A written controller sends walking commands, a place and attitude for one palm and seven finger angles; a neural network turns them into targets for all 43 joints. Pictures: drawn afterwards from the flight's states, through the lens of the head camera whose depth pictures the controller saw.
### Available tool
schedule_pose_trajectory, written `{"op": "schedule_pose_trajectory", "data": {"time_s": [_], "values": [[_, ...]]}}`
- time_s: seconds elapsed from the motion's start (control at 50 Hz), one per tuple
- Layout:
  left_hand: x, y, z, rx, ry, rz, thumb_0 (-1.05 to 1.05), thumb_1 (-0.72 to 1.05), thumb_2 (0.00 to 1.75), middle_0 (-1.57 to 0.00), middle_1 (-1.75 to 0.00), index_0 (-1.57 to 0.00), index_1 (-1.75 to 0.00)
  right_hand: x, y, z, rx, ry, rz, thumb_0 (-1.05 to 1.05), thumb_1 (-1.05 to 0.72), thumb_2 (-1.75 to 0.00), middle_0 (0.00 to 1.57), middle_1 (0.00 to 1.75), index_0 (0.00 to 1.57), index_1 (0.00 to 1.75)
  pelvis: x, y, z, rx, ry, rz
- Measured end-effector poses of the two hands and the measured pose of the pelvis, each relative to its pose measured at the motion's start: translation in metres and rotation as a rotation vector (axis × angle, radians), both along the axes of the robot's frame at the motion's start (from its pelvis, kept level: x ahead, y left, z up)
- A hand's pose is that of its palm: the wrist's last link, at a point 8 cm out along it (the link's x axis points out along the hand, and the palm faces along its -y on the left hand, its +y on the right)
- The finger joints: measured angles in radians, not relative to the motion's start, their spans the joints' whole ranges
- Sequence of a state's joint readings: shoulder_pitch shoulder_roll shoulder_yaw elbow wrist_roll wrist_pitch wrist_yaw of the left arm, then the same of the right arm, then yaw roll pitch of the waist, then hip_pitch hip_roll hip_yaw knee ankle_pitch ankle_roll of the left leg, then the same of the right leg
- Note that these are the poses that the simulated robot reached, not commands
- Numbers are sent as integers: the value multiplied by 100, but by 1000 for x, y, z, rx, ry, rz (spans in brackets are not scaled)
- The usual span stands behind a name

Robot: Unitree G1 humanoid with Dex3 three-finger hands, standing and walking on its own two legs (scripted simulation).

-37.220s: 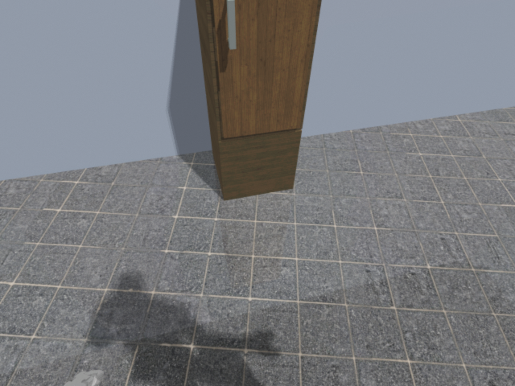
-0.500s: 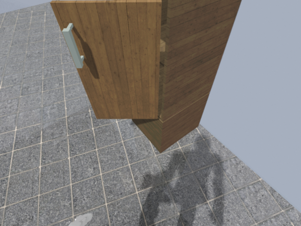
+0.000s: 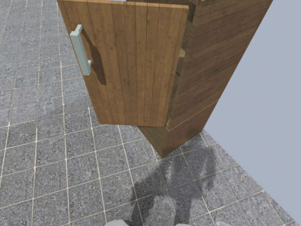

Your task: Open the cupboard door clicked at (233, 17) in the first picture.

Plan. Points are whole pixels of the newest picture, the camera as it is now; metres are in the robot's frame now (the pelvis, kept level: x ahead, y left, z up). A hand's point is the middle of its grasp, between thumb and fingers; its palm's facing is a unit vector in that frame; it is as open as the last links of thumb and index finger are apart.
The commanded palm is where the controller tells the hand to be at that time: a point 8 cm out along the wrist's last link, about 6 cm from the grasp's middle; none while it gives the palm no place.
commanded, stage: come to a stop and stand still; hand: left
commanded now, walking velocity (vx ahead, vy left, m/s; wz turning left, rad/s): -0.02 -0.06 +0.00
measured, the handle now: (83, 51) +0.56 +0.26 +0.12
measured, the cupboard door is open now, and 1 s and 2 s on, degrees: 53 53 53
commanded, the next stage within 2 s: look again from close up in 1.90 s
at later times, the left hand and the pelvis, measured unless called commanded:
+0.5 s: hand out of the picture +0.02 +0.15 -0.17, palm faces +0.06 -0.98 -0.20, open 7.3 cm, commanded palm none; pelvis -0.02 -0.03 +0.00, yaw +1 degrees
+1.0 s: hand out of the picture -0.01 +0.18 -0.16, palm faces -0.02 -0.97 -0.25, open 7.4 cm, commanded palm none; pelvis -0.02 -0.01 +0.00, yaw -1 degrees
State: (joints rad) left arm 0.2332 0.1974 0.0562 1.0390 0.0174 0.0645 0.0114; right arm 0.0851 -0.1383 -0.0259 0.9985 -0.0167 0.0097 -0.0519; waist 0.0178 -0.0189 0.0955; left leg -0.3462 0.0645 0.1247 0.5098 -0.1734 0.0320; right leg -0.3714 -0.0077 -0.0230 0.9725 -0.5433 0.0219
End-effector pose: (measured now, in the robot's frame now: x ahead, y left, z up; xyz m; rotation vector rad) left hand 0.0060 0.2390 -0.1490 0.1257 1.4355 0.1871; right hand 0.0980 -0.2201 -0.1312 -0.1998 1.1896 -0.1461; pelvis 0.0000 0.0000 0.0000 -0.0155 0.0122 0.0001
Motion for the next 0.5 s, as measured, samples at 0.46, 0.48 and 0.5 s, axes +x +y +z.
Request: {"op": "schedule_pose_trajectory", "data": {"time_s": [0.46, 0.48, 0.5], "values": [[12, -42, 7, 10, -140, -21, 0, 92, 90, -21, -30, -20, -30, -105, -62, -6, -11, 208, -73, 1, -91, -89, 20, 30, 19, 30, -14, -36, 1, 20, -16, 22], [11, -39, 6, 10, -138, -17, 0, 92, 90, -21, -30, -20, -30, -105, -59, -5, -11, 207, -68, 1, -91, -89, 20, 30, 19, 30, -15, -35, 1, 21, -19, 18], [9, -37, 6, 9, -134, -16, 0, 92, 90, -21, -30, -20, -30, -104, -55, -4, -11, 202, -65, 1, -91, -89, 20, 30, 19, 30, -16, -33, 2, 21, -21, 15]]}}
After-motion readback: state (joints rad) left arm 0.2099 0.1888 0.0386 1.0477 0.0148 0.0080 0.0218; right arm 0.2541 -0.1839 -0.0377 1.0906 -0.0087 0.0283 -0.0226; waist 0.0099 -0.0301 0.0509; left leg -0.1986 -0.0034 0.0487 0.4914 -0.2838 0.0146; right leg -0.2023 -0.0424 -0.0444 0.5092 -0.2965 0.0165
